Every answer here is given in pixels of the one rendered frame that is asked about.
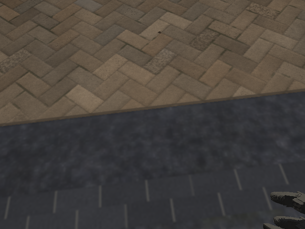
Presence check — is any robot right hand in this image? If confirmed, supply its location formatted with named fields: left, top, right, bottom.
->
left=263, top=191, right=305, bottom=229

